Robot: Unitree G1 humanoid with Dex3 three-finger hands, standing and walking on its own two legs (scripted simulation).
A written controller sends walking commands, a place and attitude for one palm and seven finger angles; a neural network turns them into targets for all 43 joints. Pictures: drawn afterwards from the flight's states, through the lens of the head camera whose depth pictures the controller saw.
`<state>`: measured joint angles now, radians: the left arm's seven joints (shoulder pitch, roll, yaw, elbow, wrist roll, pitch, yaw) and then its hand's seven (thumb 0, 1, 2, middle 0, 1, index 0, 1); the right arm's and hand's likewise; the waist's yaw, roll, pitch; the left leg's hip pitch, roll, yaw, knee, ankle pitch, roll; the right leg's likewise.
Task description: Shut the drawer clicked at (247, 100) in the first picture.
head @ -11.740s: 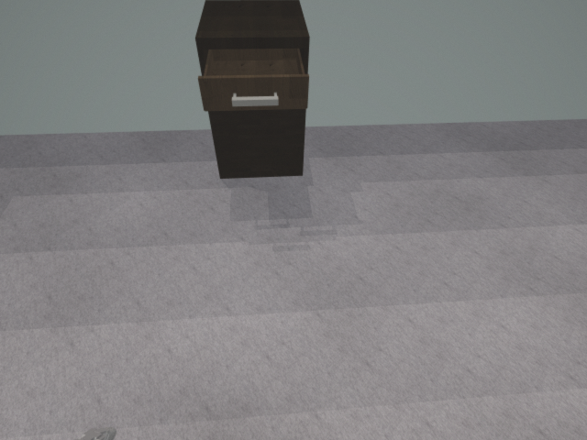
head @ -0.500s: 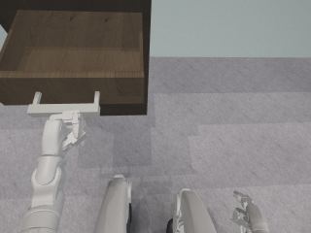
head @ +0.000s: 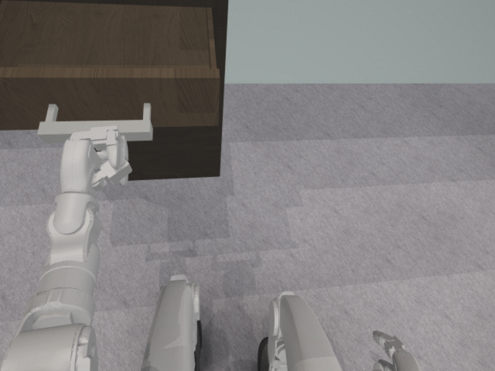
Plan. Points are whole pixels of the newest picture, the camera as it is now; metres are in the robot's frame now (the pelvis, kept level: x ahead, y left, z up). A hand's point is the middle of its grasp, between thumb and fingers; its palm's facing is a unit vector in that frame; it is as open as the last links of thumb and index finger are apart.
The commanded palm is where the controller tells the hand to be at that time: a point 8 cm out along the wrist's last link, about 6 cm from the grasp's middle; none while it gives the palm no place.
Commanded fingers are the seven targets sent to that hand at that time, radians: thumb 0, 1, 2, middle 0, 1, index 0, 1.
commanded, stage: push the drawer shut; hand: left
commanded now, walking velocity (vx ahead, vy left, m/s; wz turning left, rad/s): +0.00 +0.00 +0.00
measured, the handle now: (99, 120) +0.49 +0.26 +0.02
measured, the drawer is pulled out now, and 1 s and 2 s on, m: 0.16 0.04 0.00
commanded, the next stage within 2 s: pull the fist back off the drawer in 1.72 s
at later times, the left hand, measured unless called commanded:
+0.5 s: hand (128, 130) +0.48 +0.22 +0.01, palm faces +0.10 -0.99 -0.06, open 2.8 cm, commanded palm +0.49 +0.24 +0.02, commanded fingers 0.00 0.90 0.90 -1.40 -1.60 -1.40 -1.60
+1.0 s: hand (129, 100) +0.54 +0.23 +0.02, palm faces +0.11 -0.99 -0.05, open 2.8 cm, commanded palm +0.55 +0.24 +0.02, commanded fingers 0.00 0.90 0.90 -1.40 -1.60 -1.40 -1.60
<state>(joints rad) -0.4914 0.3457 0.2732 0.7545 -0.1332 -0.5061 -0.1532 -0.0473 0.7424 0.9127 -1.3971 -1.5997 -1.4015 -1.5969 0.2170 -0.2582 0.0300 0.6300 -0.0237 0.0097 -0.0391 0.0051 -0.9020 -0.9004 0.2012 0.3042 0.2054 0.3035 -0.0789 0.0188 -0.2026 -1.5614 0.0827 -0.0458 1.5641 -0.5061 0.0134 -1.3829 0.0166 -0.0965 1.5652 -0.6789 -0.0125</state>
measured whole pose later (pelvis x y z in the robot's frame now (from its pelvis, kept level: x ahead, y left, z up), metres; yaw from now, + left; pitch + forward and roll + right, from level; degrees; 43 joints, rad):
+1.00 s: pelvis +0.00 +0.00 -0.02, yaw -3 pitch +34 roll -7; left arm -0.97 0.60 0.44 1.12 -0.02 -0.44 -0.18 -0.05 0.72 0.90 -1.40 -1.60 -1.40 -1.60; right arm 0.27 -0.26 0.07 0.64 -0.06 0.08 -0.01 0.00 -0.90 -0.90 0.20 0.30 0.21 0.30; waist -0.18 0.02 -0.17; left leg -1.72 0.11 -0.07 1.65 -0.52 0.01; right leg -1.54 0.05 -0.11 1.63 -0.68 -0.02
